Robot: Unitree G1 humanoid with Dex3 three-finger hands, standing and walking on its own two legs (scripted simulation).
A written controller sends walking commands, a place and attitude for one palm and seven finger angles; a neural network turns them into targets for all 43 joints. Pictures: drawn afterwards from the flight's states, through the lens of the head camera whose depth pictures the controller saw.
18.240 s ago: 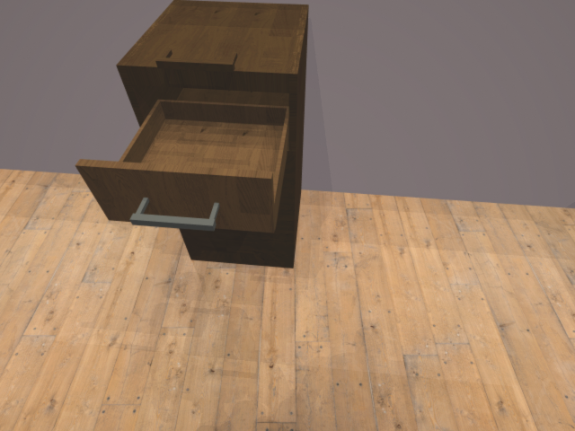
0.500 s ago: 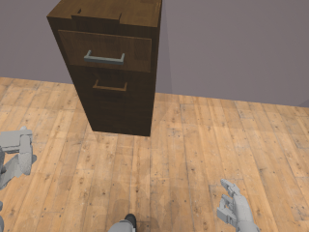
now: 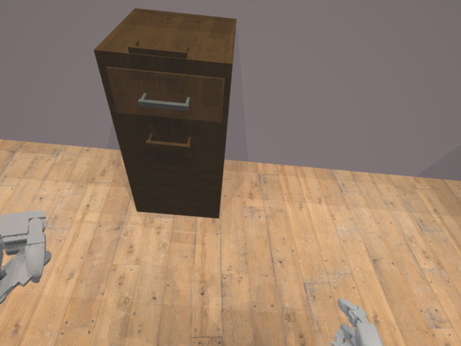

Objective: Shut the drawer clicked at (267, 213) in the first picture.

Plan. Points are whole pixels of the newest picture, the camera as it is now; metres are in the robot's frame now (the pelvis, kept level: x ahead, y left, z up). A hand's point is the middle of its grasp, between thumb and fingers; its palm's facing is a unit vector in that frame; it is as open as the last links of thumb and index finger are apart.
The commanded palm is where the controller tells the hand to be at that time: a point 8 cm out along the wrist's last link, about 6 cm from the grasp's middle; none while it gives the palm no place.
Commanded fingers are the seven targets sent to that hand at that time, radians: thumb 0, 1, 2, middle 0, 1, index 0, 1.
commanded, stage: stop stepping back and stand still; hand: left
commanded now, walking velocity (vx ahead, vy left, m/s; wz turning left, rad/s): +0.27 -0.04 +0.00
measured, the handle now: (165, 101) +0.86 +0.30 -0.05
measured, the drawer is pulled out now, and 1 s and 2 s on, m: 0.00 0.00 0.00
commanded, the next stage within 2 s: let the arm hang, fingers relaxed in 1.24 s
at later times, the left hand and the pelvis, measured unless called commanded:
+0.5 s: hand (39, 264) +0.16 +0.25 +0.17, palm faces +0.44 -0.80 -0.40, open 3.3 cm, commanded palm +0.10 +0.28 +0.18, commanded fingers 0.00 0.90 0.90 -1.40 -1.60 -1.40 -1.60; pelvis -0.02 +0.00 -0.01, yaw +2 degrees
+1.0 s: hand (56, 242) +0.19 +0.25 +0.16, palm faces +0.36 -0.82 -0.45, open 3.3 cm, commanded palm +0.13 +0.29 +0.18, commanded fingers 0.00 0.90 0.90 -1.40 -1.60 -1.40 -1.60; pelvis +0.01 +0.00 +0.01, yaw +1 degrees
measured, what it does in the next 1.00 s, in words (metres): steps on the spot: left foot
